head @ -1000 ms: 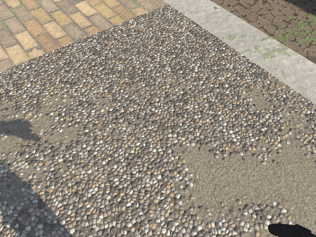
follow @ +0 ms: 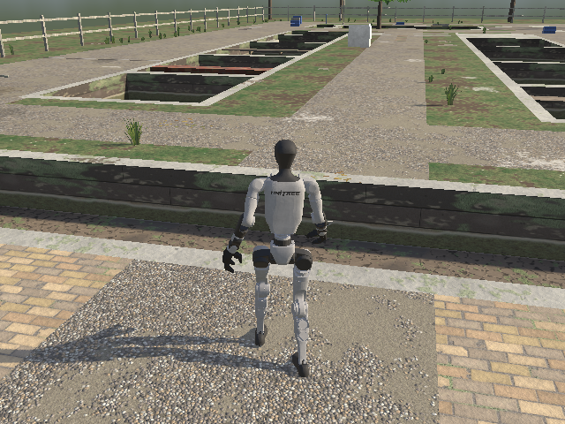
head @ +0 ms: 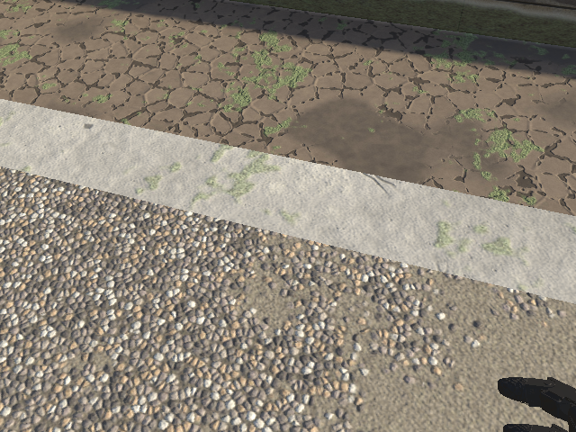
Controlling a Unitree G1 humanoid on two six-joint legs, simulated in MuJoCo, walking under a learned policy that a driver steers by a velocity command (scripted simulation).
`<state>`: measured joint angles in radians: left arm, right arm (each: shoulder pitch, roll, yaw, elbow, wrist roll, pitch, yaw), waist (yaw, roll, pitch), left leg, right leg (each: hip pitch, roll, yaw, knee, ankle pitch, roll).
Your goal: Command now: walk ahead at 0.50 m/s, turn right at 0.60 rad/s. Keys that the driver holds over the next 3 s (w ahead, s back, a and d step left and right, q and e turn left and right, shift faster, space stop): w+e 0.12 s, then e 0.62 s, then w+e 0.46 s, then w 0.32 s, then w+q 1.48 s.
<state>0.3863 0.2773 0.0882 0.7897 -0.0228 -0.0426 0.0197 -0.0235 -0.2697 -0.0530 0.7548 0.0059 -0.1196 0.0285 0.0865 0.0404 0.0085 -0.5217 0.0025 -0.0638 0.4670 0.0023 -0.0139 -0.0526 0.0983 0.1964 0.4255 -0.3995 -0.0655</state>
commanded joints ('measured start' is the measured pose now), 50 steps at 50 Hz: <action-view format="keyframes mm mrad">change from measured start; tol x32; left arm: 1 -44 113 22 -70 4 -1 5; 50 -192 176 38 -278 13 39 -9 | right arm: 1 122 -170 -59 -33 -9 -32 -6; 50 208 -165 -48 -74 -10 55 -49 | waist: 1 -134 -169 -97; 3 -128 295 -373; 24 -36 38 -97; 26 -69 -348 -217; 50 -84 123 40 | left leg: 1 317 19 3 -36 -44 63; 4 891 427 -726 -150 -494 280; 12 380 265 -11 -217 440 217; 24 466 234 226 120 435 107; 25 340 164 253 334 263 42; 26 0 29 259 678 -586 -32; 28 -163 -1 -25 911 -652 -39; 44 340 -34 44 54 -298 21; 47 457 424 -621 -291 -788 245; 50 438 308 -363 -285 -639 160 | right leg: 1 -85 -182 175 132 478 -83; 3 -596 18 -19 739 -180 27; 5 -756 -105 -11 901 -88 41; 23 -383 -112 -252 148 255 5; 26 195 -375 183 92 1176 -221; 43 -349 -196 261 -125 -192 -131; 50 -847 -81 -38 692 76 61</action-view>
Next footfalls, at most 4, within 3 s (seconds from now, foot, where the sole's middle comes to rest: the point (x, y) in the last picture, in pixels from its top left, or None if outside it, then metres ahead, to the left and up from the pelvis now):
0.04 left None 0.19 0.13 -0.77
0.50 right None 0.32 -0.15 -0.77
0.90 left None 0.39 0.07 -0.77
1.38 right None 0.38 -0.32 -0.77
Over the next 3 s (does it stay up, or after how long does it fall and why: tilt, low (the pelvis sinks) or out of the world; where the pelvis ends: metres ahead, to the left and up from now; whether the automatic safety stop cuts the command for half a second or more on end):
stays up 0.86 -0.53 -0.01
